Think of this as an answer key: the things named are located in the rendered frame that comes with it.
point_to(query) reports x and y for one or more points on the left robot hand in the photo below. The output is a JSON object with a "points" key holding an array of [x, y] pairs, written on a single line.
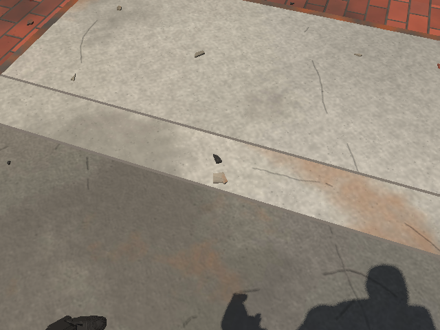
{"points": [[79, 323]]}

